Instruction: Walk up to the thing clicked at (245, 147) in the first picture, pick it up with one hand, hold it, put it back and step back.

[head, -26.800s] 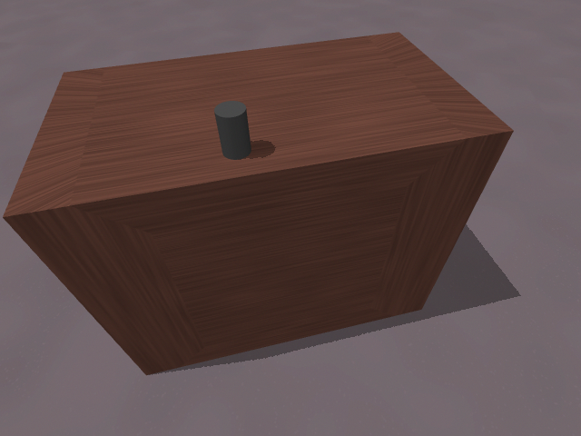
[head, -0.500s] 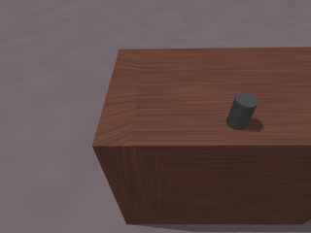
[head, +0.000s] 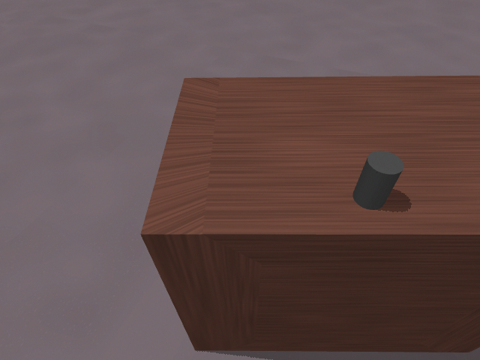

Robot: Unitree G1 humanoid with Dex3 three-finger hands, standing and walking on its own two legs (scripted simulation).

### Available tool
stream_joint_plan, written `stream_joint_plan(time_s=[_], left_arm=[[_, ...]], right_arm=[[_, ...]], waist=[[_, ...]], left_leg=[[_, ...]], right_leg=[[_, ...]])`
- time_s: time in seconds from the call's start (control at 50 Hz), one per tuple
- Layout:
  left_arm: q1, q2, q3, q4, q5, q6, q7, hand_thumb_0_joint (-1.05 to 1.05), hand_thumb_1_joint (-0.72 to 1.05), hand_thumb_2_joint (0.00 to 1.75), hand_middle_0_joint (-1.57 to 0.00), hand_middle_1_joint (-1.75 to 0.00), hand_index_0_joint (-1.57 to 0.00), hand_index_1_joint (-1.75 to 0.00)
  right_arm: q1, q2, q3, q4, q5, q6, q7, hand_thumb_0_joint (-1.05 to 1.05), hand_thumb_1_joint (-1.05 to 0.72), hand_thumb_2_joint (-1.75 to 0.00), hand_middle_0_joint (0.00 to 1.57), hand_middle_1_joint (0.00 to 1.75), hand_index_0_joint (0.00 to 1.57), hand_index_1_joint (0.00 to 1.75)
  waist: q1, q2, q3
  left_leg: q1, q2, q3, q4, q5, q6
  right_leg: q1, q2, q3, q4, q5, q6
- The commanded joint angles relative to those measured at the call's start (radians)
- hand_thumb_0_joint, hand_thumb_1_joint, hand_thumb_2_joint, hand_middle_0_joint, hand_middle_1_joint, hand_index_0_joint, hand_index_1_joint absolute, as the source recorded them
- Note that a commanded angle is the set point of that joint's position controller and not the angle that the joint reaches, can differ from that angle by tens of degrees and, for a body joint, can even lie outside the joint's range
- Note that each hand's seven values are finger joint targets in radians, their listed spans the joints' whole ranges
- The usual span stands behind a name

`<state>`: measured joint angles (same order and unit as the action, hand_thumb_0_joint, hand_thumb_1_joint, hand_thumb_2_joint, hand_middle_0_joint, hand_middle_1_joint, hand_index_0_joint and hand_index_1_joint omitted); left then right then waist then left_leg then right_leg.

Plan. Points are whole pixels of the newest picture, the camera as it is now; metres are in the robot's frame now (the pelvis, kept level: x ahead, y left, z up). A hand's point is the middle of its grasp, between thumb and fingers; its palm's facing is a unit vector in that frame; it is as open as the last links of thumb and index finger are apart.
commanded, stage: home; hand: right
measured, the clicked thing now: (376, 181) +0.42 -0.24 +0.07
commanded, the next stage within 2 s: stand in 0.54 s
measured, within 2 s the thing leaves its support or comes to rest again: neither
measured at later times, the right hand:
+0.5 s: hand out of the picture +0.07 -0.25 -0.16, palm faces -0.06 +0.93 -0.35, open 17.4 cm
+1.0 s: hand out of the picture +0.08 -0.25 -0.15, palm faces -0.05 +0.93 -0.35, open 11.3 cm
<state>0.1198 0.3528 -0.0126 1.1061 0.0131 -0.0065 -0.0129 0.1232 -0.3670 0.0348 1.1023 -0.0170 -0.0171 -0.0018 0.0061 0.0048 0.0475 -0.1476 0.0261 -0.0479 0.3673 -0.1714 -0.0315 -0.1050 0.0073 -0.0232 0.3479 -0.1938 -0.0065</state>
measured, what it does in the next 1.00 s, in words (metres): stands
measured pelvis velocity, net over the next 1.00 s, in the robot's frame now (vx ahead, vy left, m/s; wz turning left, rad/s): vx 0.00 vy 0.00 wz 0.00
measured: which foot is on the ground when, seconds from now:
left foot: down 0.00-1.00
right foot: down 0.00-1.00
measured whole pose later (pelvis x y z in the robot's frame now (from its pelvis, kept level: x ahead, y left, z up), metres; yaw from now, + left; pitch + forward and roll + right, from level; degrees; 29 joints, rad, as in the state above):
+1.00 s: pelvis +0.00 +0.00 +0.00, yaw +0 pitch -3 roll +0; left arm 0.12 0.35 0.00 1.12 0.01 0.00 -0.01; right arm 0.13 -0.36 0.02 1.12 -0.02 -0.01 0.00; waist 0.01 0.00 0.05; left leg -0.12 0.02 -0.05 0.34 -0.16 -0.02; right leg -0.08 0.00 -0.02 0.32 -0.19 0.00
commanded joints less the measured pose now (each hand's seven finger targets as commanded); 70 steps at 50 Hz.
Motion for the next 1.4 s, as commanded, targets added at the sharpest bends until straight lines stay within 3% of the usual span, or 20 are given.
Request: stream_joint_plan(time_s=[0.0,0.08,0.1,0.16,0.26,0.36,0.54,0.62,0.66,0.68,0.7,0.82,0.94,0.98,1.08,1.18,1.24,1.38], left_arm=[[-0.016,0.217,0.049,-0.043,0.002,-0.014,0.017,0.0,0.9,0.9,-0.2,-0.3,-0.2,-0.3],[-0.024,0.214,0.05,-0.043,0.0,-0.014,0.018,0.0,0.9,0.9,-0.2,-0.3,-0.2,-0.3],[-0.026,0.212,0.05,-0.04,-0.001,-0.013,0.018,0.0,0.9,0.9,-0.2,-0.3,-0.2,-0.3],[-0.032,0.218,0.052,-0.041,0.002,-0.015,0.018,0.0,0.9,0.9,-0.2,-0.3,-0.2,-0.3],[-0.037,0.212,0.052,-0.036,0.0,-0.011,0.019,0.0,0.9,0.9,-0.2,-0.3,-0.2,-0.3],[-0.036,0.215,0.053,-0.039,0.002,-0.016,0.019,0.0,0.9,0.9,-0.2,-0.3,-0.2,-0.3],[-0.021,0.218,0.055,-0.031,0.001,-0.014,0.018,0.0,0.9,0.9,-0.2,-0.3,-0.2,-0.3],[-0.017,0.214,0.054,-0.036,-0.001,-0.017,0.019,0.0,0.9,0.9,-0.2,-0.3,-0.2,-0.3],[-0.02,0.216,0.055,-0.036,-0.001,-0.017,0.02,0.0,0.9,0.9,-0.2,-0.3,-0.2,-0.3],[-0.019,0.214,0.054,-0.035,-0.001,-0.016,0.021,0.0,0.9,0.9,-0.2,-0.3,-0.2,-0.3],[-0.018,0.219,0.055,-0.034,-0.003,-0.016,0.02,0.0,0.9,0.9,-0.2,-0.3,-0.2,-0.3],[-0.023,0.218,0.056,-0.033,-0.001,-0.015,0.021,0.0,0.9,0.9,-0.2,-0.3,-0.2,-0.3],[-0.016,0.215,0.057,-0.037,-0.002,-0.015,0.019,0.0,0.9,0.9,-0.2,-0.3,-0.2,-0.3],[-0.021,0.216,0.058,-0.035,0.0,-0.014,0.018,0.0,0.9,0.9,-0.2,-0.3,-0.2,-0.3],[-0.019,0.211,0.058,-0.038,-0.001,-0.014,0.016,0.0,0.9,0.9,-0.2,-0.3,-0.2,-0.3],[-0.019,0.216,0.058,-0.043,0.0,-0.017,0.019,0.0,0.9,0.9,-0.2,-0.3,-0.2,-0.3],[-0.018,0.21,0.055,-0.036,-0.001,-0.015,0.019,0.0,0.9,0.9,-0.2,-0.3,-0.2,-0.3],[-0.016,0.213,0.055,-0.041,-0.003,-0.016,0.021,0.0,0.9,0.9,-0.2,-0.3,-0.2,-0.3]], right_arm=[[-0.031,-0.217,-0.046,-0.054,0.005,-0.015,-0.015,0.0,0.55,-0.06,0.05,0.05,0.05,0.05],[-0.029,-0.218,-0.048,-0.051,0.005,-0.018,-0.016,0.0,0.55,-0.06,0.05,0.05,0.05,0.05],[-0.041,-0.223,-0.049,-0.05,0.006,-0.017,-0.017,0.0,0.55,-0.05,0.05,0.05,0.05,0.05],[-0.036,-0.213,-0.051,-0.053,0.006,-0.016,-0.015,0.0,0.55,-0.05,0.05,0.05,0.05,0.05],[-0.045,-0.212,-0.053,-0.047,0.006,-0.013,-0.016,0.0,0.55,-0.05,0.05,0.05,0.05,0.05],[-0.04,-0.216,-0.057,-0.046,0.005,-0.012,-0.014,0.0,0.55,-0.06,0.05,0.05,0.05,0.05],[-0.037,-0.206,-0.055,-0.04,0.007,-0.009,-0.012,0.0,0.54,-0.06,0.05,0.05,0.05,0.05],[-0.035,-0.211,-0.056,-0.039,0.006,-0.013,-0.012,0.0,0.54,-0.06,0.05,0.05,0.05,0.05],[-0.031,-0.21,-0.055,-0.037,0.007,-0.013,-0.013,0.0,0.38,-0.22,0.2,0.21,0.2,0.21],[-0.033,-0.207,-0.055,-0.039,0.006,-0.012,-0.013,0.0,0.3,-0.3,0.2,0.29,0.2,0.29],[-0.029,-0.208,-0.056,-0.036,0.008,-0.011,-0.013,0.0,0.22,-0.38,0.2,0.3,0.2,0.3],[-0.028,-0.205,-0.056,-0.039,0.007,-0.009,-0.013,0.0,-0.26,-0.86,0.2,0.3,0.2,0.3],[-0.028,-0.21,-0.058,-0.042,0.006,-0.01,-0.012,0.0,-0.74,-0.9,0.2,0.3,0.2,0.3],[-0.028,-0.205,-0.059,-0.042,0.006,-0.01,-0.012,0.0,-0.9,-0.9,0.2,0.3,0.2,0.3],[-0.029,-0.207,-0.059,-0.04,0.006,-0.011,-0.011,0.0,-0.9,-0.9,0.2,0.3,0.2,0.3],[-0.025,-0.202,-0.058,-0.045,0.008,-0.015,-0.013,0.0,-0.9,-0.9,0.2,0.3,0.2,0.3],[-0.02,-0.201,-0.055,-0.038,0.009,-0.013,-0.013,0.0,-0.9,-0.9,0.2,0.3,0.2,0.3],[-0.03,-0.205,-0.057,-0.039,0.008,-0.01,-0.014,0.0,-0.9,-0.9,0.2,0.3,0.2,0.3]], waist=[[0.002,-0.001,-0.072],[0.002,0.0,-0.083],[0.004,0.011,-0.055],[-0.002,-0.013,-0.079],[0.001,0.001,-0.05],[-0.003,-0.001,-0.074],[-0.003,-0.012,-0.043],[-0.002,0.004,-0.065],[-0.001,-0.004,-0.077],[-0.001,-0.002,-0.069],[-0.004,-0.008,-0.055],[-0.005,-0.009,-0.047],[0.0,0.006,-0.04],[-0.005,-0.008,-0.027],[-0.004,0.009,-0.032],[-0.005,-0.006,-0.088],[-0.006,-0.002,-0.053],[-0.001,0.003,-0.066]], left_leg=[[0.022,0.098,-0.073,-0.049,0.158,0.056],[0.031,0.101,-0.067,-0.052,0.206,0.052],[0.024,0.096,-0.07,-0.064,0.165,0.05],[0.038,0.099,-0.065,-0.056,0.188,0.05],[0.02,0.096,-0.071,-0.077,0.116,0.049],[0.036,0.097,-0.067,-0.067,0.138,0.051],[0.024,0.09,-0.071,-0.087,0.054,0.051],[0.039,0.095,-0.071,-0.077,0.132,0.051],[0.04,0.099,-0.069,-0.071,0.155,0.052],[0.032,0.097,-0.067,-0.07,0.155,0.053],[0.033,0.092,-0.071,-0.083,0.122,0.049],[0.024,0.095,-0.073,-0.082,0.113,0.053],[0.011,0.09,-0.074,-0.089,0.098,0.05],[0.007,0.088,-0.076,-0.094,0.052,0.05],[-0.003,0.09,-0.08,-0.099,0.045,0.053],[0.037,0.097,-0.073,-0.071,0.182,0.054],[0.017,0.093,-0.079,-0.085,0.129,0.052],[0.032,0.093,-0.074,-0.074,0.166,0.05]], right_leg=[[0.017,-0.124,0.103,-0.068,0.135,-0.013],[0.035,-0.125,0.099,-0.061,0.171,-0.012],[0.01,-0.12,0.098,-0.071,0.131,-0.008],[0.03,-0.128,0.099,-0.07,0.166,-0.011],[0.013,-0.124,0.099,-0.084,0.082,-0.014],[0.025,-0.13,0.103,-0.089,0.12,-0.015],[-0.007,-0.127,0.104,-0.1,0.04,-0.016],[0.012,-0.131,0.102,-0.089,0.112,-0.015],[0.03,-0.133,0.102,-0.083,0.133,-0.014],[0.03,-0.132,0.098,-0.086,0.136,-0.012],[0.01,-0.13,0.101,-0.092,0.097,-0.014],[0.016,-0.133,0.101,-0.092,0.082,-0.016],[0.011,-0.128,0.095,-0.096,0.066,-0.014],[-0.005,-0.128,0.098,-0.102,0.021,-0.016],[0.007,-0.129,0.098,-0.094,0.032,-0.018],[0.039,-0.136,0.093,-0.076,0.148,-0.014],[0.026,-0.133,0.093,-0.083,0.099,-0.012],[0.029,-0.136,0.092,-0.081,0.126,-0.012]])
